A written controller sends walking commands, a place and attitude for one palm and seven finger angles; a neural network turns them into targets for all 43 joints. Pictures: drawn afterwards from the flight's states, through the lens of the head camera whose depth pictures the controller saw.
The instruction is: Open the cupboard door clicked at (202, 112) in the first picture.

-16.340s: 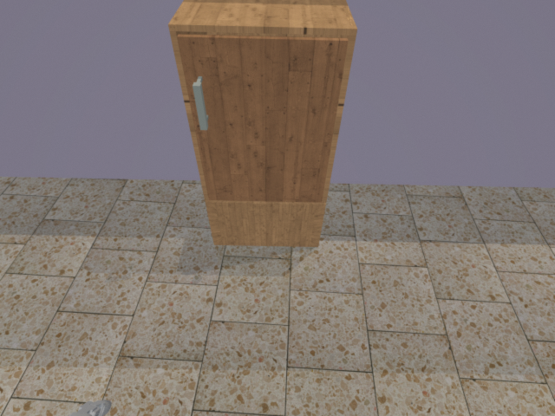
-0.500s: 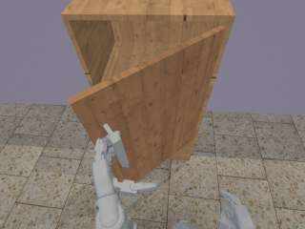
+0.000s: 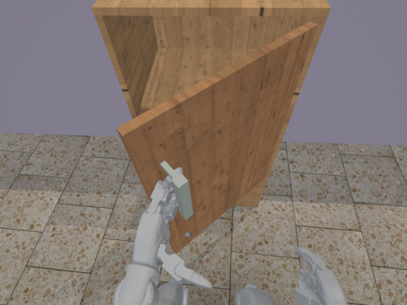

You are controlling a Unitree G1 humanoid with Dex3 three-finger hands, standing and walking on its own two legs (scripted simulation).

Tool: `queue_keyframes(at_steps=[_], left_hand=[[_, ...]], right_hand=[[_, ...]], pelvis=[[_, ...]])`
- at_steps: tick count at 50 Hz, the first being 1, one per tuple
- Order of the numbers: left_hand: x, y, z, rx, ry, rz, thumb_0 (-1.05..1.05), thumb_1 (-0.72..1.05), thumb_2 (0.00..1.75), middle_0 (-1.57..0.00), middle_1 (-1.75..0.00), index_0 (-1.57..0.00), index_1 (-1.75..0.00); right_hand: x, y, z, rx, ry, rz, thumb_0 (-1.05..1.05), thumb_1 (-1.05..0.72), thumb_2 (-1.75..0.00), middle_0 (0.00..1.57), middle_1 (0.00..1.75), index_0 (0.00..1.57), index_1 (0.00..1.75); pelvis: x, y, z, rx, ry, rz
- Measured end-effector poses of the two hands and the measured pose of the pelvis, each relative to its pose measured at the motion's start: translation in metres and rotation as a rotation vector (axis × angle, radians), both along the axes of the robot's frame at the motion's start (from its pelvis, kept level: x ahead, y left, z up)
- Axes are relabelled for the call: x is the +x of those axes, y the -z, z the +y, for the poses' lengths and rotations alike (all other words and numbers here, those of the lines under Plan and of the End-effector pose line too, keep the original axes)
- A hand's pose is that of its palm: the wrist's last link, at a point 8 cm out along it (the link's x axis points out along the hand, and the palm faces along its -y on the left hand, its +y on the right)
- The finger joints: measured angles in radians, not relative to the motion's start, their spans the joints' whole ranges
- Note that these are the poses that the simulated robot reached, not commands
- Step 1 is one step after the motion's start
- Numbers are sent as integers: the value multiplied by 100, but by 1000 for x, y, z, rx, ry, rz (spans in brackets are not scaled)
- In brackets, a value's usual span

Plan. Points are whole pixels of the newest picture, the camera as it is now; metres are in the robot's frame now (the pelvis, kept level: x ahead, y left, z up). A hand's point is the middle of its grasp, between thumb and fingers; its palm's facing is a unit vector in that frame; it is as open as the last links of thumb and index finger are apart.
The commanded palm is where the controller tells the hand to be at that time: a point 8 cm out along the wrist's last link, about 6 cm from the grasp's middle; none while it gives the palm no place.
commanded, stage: slide the hand sideways off the handle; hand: left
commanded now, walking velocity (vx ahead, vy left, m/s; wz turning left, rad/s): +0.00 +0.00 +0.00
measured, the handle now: (177, 191) +0.32 +0.07 +0.06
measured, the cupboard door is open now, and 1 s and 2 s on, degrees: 44 43 43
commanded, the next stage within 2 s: draw the hand back to the body in 0.90 s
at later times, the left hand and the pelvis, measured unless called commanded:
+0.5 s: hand (167, 247) +0.22 +0.08 +0.05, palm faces -0.09 -1.00 +0.00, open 16.0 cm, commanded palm +0.19 +0.14 +0.05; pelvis +0.01 +0.00 -0.01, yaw -1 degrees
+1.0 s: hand (133, 266) +0.19 +0.13 +0.05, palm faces -0.04 -1.00 -0.03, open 16.3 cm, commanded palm +0.16 +0.18 +0.05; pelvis +0.01 -0.01 -0.02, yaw +0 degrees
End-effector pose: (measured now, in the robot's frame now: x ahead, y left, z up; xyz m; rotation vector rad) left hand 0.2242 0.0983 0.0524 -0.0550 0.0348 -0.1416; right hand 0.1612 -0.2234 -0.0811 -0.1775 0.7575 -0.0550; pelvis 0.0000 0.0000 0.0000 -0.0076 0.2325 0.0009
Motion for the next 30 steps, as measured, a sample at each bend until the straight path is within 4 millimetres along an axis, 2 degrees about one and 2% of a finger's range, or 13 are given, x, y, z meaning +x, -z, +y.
queue_keyframes(at_steps=[6,18,30], left_hand=[[-5,0,1,24,-49,-33,-1,-50,30,-15,-30,-15,-32],[-18,0,23,56,-44,-1,-2,-50,30,-18,-31,-20,-32],[-31,2,43,75,-69,19,-2,-49,30,-20,-32,-22,-33]], right_hand=[[0,-5,5,-10,-7,-16,1,-90,-90,20,30,21,30],[11,-7,17,11,-19,-28,1,-90,-90,20,30,21,30],[22,-5,2,-8,-4,-29,1,-90,-90,20,30,21,30]], pelvis=[[-1,5,5,2,11,11],[2,5,7,-7,13,9],[11,8,-3,-3,13,26]])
